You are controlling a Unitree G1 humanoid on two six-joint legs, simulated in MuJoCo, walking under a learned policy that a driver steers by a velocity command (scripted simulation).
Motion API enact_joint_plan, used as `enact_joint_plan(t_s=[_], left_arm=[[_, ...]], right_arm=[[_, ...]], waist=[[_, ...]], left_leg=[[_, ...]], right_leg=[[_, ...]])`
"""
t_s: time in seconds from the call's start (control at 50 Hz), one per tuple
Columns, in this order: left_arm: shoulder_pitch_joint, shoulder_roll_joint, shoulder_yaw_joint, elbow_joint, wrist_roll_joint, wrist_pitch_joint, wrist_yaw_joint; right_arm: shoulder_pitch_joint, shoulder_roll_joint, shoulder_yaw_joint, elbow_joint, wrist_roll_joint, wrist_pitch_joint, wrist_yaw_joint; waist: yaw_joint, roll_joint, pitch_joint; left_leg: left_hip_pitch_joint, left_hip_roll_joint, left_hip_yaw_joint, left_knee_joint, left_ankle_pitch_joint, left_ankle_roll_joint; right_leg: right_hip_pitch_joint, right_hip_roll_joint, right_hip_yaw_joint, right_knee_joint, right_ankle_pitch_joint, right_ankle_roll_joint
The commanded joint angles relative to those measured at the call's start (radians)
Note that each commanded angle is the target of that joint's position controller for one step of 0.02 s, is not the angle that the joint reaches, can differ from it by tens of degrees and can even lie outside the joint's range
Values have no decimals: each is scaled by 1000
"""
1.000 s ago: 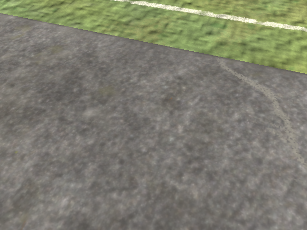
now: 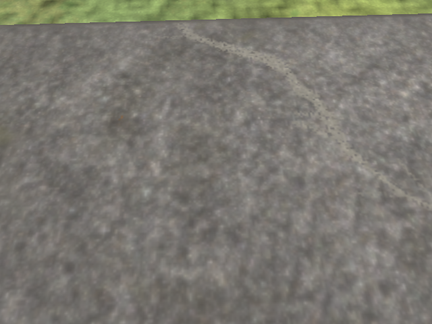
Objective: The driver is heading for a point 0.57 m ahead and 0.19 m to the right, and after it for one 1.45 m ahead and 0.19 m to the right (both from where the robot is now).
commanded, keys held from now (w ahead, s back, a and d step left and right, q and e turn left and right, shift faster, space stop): e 1.00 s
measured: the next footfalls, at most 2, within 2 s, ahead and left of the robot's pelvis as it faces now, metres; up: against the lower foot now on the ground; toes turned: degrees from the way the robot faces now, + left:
left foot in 0.30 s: +0.20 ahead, +0.17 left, +0.00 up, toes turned -17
right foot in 0.74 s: +0.08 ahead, -0.05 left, +0.00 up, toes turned -28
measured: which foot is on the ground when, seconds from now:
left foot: up 0.00-0.28, down 0.30-0.74, up 0.76-1.00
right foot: down 0.00-0.30, up 0.32-0.72, down 0.74-1.00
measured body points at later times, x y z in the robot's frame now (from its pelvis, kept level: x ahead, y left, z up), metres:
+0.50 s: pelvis +0.10 +0.08 +0.01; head +0.14 +0.09 +0.46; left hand +0.32 +0.31 -0.10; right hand +0.18 -0.22 -0.07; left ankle +0.16 +0.18 -0.73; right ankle +0.05 -0.06 -0.63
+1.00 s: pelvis +0.10 +0.04 +0.01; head +0.12 +0.00 +0.46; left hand +0.39 +0.18 -0.07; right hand +0.10 -0.28 -0.08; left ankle +0.20 +0.18 -0.64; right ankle +0.05 -0.03 -0.73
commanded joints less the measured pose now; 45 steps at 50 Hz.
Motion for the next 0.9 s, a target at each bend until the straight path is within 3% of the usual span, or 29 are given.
enact_joint_plan(t_s=[0.02,0.04,0.06,0.08,0.1,0.12,0.16,0.22,0.26,0.28,0.3,0.32,0.34,0.36,0.38,0.4,0.44,0.48,0.56,0.66,0.7,0.72,0.74,0.76,0.78,0.8,0.84,0.86,0.9], left_arm=[[-33,168,29,-123,6,20,45],[-44,154,26,-121,0,28,57],[-18,173,37,-125,-1,30,64],[24,175,39,-128,-9,28,77],[46,171,40,-123,-17,35,96],[61,176,42,-122,-26,40,109],[75,176,48,-138,-29,51,120],[76,177,51,-168,-23,59,108],[71,173,52,-185,-28,55,99],[66,165,51,-193,-37,54,96],[78,137,46,-196,-39,51,94],[164,60,30,-197,-20,45,89],[160,121,44,-240,-42,27,82],[140,217,77,-226,-34,19,79],[128,238,87,-210,-34,32,82],[141,229,89,-189,-31,55,86],[159,181,78,-188,-30,83,72],[137,137,63,-198,-40,84,62],[52,110,41,-237,-28,75,50],[48,138,52,-247,-29,69,36],[107,128,58,-225,-27,66,31],[150,126,65,-206,-25,65,36],[197,189,85,-203,-28,61,46],[200,308,106,-228,-25,53,53],[212,311,103,-237,28,30,37],[167,288,95,-234,28,16,32],[85,217,73,-225,-28,24,45],[60,210,67,-226,-40,34,53],[61,210,64,-225,-30,44,64]], right_arm=[[58,-135,-42,-145,12,22,-25],[43,-126,-50,-145,-1,50,-39],[18,-106,-48,-153,-20,60,-50],[-46,-110,-55,-174,-27,60,-55],[-99,-76,-50,-204,-24,59,-55],[-133,-58,-47,-232,-18,60,-50],[-219,-71,-52,-272,-9,67,-41],[-274,-105,-65,-301,-7,77,-31],[-261,-130,-75,-312,-5,62,-22],[-215,-136,-81,-299,-4,52,-14],[-156,-170,-94,-289,-12,45,-7],[-79,-253,-115,-280,-39,45,-2],[-45,-287,-129,-268,-53,47,11],[-103,-248,-120,-294,-38,40,17],[-164,-202,-108,-307,-26,43,16],[-227,-174,-99,-317,-16,50,16],[-272,-188,-99,-314,-12,61,13],[-252,-201,-101,-306,-19,66,9],[-186,-251,-115,-280,-9,71,0],[-162,-300,-130,-266,12,74,2],[-178,-301,-130,-265,25,82,-3],[-146,-282,-124,-254,23,84,-6],[-139,-240,-111,-266,2,82,-2],[-175,-150,-76,-336,-47,81,5],[-257,-203,-86,-361,-14,72,-1],[-277,-258,-101,-361,7,76,-10],[-248,-259,-109,-336,-9,85,-27],[-225,-255,-111,-335,-12,88,-25],[-211,-225,-104,-334,-8,88,-8]], waist=[[-46,118,-344],[-54,73,-229],[-40,23,-191],[-6,10,-201],[8,-39,-233],[14,-77,-257],[38,-105,-234],[54,-154,-165],[39,-180,-142],[12,-174,-141],[-7,-139,-154],[25,129,-252],[31,354,-303],[41,254,-259],[54,184,-206],[75,138,-177],[100,116,-147],[84,143,-153],[33,183,-191],[20,218,-179],[57,207,-190],[68,176,-201],[75,38,-212],[45,-311,-194],[124,-245,-282],[105,-151,-216],[61,-98,-176],[41,-101,-175],[38,-97,-191]], left_leg=[[-259,63,-124,-302,325,-86],[-113,41,-85,-479,409,-115],[-41,16,-45,-665,421,-124],[28,-1,-44,-789,464,-128],[66,-14,-47,-891,510,-132],[102,-27,-58,-966,547,-132],[110,-45,-82,-1051,571,-119],[171,-73,-81,-1151,459,-88],[253,-83,-73,-1261,391,-56],[355,-78,-56,-1396,479,-30],[507,-10,-83,-1487,626,4],[749,225,-269,-1464,961,114],[745,387,-543,-1557,1021,302],[677,388,-535,-1563,954,330],[613,321,-405,-1554,921,283],[553,253,-301,-1552,903,240],[443,191,-174,-1575,858,206],[449,165,-101,-1595,816,203],[525,225,-82,-1603,758,224],[512,268,-58,-1583,679,203],[492,260,-16,-1506,708,156],[450,235,25,-1433,688,106],[268,174,111,-1230,561,20],[-56,34,176,-876,43,-76],[-85,-12,-15,-721,1,-75],[-101,-10,-37,-648,70,-67],[-92,4,-56,-675,220,-62],[-47,-2,-56,-689,277,-67],[4,-28,-41,-700,348,-73]], right_leg=[[370,-502,513,-70,436,-314],[144,-395,396,-81,434,-280],[67,-310,333,-67,430,-248],[59,-261,310,-52,451,-216],[91,-230,295,-30,435,-190],[103,-220,304,-22,386,-172],[111,-224,368,-21,214,-143],[70,-215,455,-55,-36,-122],[74,-204,504,-28,-16,-112],[57,-182,500,6,4,-86],[-12,-130,474,93,-48,-37],[-183,8,318,382,-413,47],[-316,71,223,589,-643,106],[-356,1,227,783,-563,146],[-351,-23,195,835,-477,166],[-319,-41,173,856,-412,182],[-233,-54,107,851,-298,197],[-197,-68,47,728,-251,203],[-143,-121,14,502,-274,192],[-9,-109,-64,265,-286,127],[115,-80,-107,69,-176,82],[217,-59,-102,-22,-99,63],[402,-166,65,-46,135,17],[526,-438,450,-24,608,-125],[451,-529,535,-75,577,-293],[416,-472,448,-79,540,-270],[375,-371,337,-59,496,-171],[342,-343,312,-64,488,-153],[333,-317,300,-72,460,-149]])
Over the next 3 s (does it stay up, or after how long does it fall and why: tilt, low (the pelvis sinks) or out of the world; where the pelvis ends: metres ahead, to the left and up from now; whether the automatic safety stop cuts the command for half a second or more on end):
stays up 0.41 -0.22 0.02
